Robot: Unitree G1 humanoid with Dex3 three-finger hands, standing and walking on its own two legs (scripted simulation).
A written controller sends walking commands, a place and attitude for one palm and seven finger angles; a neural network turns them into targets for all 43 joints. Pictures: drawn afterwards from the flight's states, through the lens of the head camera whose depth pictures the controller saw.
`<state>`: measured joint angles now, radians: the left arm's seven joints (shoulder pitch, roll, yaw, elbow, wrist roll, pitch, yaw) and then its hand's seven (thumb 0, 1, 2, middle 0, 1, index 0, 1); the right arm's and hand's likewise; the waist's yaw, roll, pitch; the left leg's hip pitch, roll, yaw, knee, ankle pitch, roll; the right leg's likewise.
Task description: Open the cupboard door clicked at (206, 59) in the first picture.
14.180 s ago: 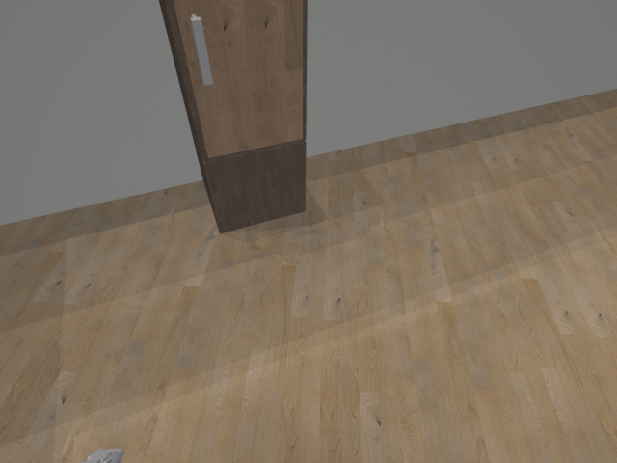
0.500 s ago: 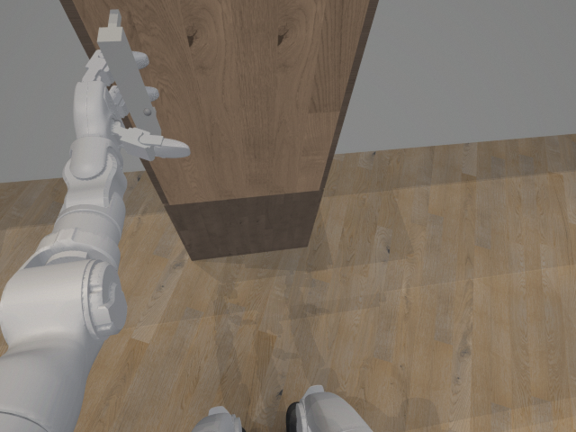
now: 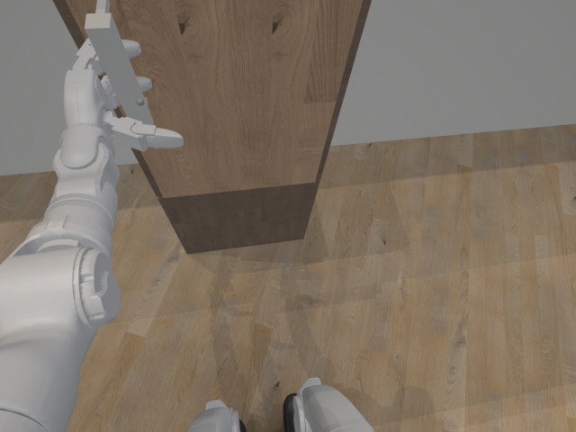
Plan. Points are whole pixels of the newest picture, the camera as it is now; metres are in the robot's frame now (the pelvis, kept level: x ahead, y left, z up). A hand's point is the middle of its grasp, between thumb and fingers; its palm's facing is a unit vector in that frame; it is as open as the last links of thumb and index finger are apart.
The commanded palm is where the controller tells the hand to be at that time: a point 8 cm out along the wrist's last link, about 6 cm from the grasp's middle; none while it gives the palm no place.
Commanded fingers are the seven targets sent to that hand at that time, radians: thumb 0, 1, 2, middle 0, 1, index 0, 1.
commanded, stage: close the thumb around the handle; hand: left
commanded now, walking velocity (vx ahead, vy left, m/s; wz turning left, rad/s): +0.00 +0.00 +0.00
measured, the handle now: (126, 72) +0.60 +0.15 +0.09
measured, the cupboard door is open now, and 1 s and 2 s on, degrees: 0 0 41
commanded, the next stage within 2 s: pull the door open along its arc in 0.76 s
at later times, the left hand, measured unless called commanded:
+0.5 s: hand (138, 98) +0.55 +0.13 +0.09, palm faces +0.02 -1.00 -0.01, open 8.7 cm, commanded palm +0.52 +0.18 +0.09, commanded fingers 0.00 0.79 0.85 -0.39 -1.34 -0.39 -1.34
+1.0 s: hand (142, 104) +0.54 +0.13 +0.09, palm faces +0.03 -1.00 -0.01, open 6.2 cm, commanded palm +0.50 +0.17 +0.09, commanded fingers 0.00 0.90 0.90 -0.40 -1.35 -0.40 -1.35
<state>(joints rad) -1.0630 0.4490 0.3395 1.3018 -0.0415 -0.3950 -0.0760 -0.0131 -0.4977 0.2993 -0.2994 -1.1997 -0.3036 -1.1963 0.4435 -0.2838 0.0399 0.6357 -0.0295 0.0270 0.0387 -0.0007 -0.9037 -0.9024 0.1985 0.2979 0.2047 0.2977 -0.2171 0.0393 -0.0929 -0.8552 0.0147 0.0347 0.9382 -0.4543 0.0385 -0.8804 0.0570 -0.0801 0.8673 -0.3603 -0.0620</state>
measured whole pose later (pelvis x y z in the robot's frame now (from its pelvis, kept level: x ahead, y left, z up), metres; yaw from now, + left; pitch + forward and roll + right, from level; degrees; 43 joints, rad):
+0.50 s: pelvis +0.01 +0.01 +0.00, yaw +0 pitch +22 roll -2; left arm -1.01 0.40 0.33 1.25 -0.04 -0.41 -0.05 0.00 0.26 0.63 -0.35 -1.28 -0.36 -1.28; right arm 0.46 -0.27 0.03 0.64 -0.04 0.04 0.06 0.00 -0.90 -0.90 0.20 0.30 0.21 0.30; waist -0.20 0.05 -0.12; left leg -0.83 0.01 0.04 0.93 -0.48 0.05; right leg -0.86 0.05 -0.07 0.86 -0.38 -0.05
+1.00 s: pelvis +0.01 +0.01 +0.00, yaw -1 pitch +21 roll -2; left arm -1.00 0.39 0.33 1.23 -0.05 -0.40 -0.03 0.00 0.67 0.80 -0.34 -1.35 -0.33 -1.35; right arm 0.45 -0.27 0.03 0.63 -0.04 0.04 0.05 0.00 -0.90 -0.90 0.20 0.30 0.20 0.30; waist -0.20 0.05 -0.11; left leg -0.84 0.01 0.05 0.94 -0.47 0.05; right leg -0.87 0.05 -0.06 0.87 -0.37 -0.05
